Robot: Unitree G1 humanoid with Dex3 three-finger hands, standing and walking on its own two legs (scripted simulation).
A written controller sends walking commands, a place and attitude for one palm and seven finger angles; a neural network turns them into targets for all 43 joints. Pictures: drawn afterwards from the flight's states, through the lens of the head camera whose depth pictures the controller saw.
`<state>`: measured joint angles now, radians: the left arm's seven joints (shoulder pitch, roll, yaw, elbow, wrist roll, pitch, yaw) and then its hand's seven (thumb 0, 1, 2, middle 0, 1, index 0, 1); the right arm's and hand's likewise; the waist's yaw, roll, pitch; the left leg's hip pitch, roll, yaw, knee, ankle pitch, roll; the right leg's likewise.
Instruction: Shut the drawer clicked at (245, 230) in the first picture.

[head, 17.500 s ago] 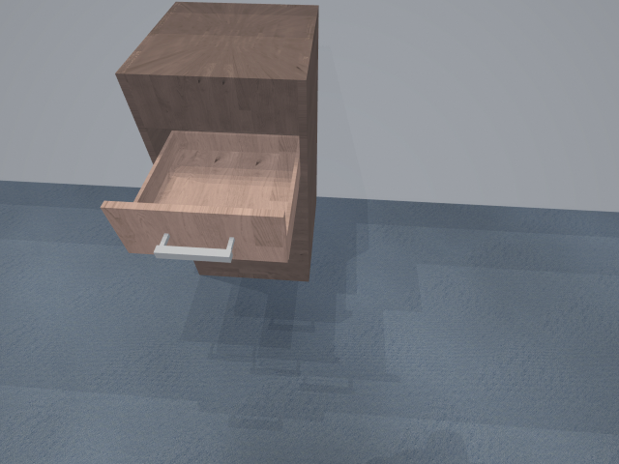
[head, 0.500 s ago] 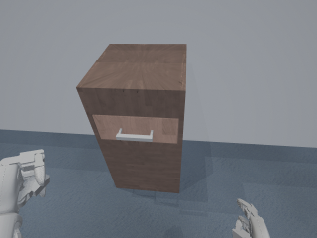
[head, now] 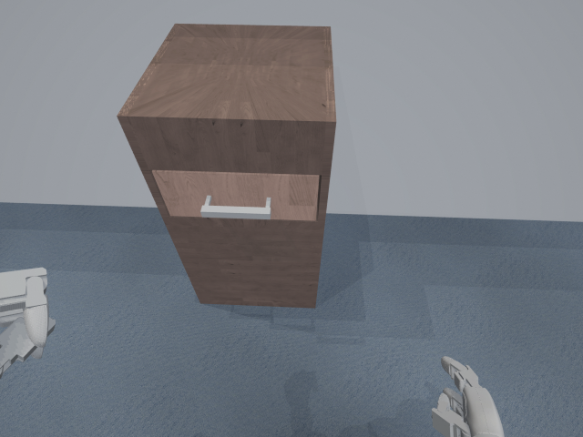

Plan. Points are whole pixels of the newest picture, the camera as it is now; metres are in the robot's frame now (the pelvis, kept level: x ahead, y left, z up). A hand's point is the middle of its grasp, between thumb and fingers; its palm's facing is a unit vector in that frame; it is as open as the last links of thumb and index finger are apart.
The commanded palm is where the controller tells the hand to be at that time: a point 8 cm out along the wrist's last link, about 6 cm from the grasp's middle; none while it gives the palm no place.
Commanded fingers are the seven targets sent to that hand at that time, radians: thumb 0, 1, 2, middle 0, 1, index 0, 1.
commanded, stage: step back with the hand held close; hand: left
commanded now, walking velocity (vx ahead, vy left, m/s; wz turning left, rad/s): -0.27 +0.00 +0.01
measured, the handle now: (237, 206) +0.63 +0.17 -0.17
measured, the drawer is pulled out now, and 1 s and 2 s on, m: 0.00 0.00 0.00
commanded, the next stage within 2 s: stop stepping back and stand still in 0.92 s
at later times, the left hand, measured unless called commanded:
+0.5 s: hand (25, 375) +0.15 +0.24 +0.16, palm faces +0.37 -0.79 -0.49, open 3.3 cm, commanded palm +0.08 +0.28 +0.18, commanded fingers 0.00 0.90 0.90 -1.40 -1.60 -1.40 -1.60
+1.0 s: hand out of the picture +0.08 +0.21 +0.17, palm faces +0.22 -0.83 -0.51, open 3.3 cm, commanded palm +0.00 +0.26 +0.18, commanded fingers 0.00 0.90 0.90 -1.40 -1.60 -1.40 -1.60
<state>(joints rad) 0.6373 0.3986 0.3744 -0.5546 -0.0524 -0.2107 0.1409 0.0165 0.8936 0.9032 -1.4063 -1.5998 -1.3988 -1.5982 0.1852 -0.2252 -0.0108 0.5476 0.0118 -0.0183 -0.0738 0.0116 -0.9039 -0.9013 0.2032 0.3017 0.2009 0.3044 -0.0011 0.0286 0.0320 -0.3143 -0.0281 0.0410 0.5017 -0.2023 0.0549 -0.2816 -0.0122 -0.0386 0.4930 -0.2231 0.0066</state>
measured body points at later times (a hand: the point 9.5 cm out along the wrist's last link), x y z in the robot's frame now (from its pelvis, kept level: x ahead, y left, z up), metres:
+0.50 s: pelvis -0.05 -0.01 -0.01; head -0.02 +0.01 +0.44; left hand +0.12 +0.28 +0.19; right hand +0.13 -0.25 -0.09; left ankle +0.04 +0.08 -0.73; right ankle +0.02 -0.12 -0.74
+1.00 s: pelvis -0.14 -0.01 -0.01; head -0.06 +0.01 +0.43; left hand +0.07 +0.25 +0.19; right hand +0.07 -0.23 -0.09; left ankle +0.03 +0.08 -0.74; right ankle -0.25 -0.13 -0.74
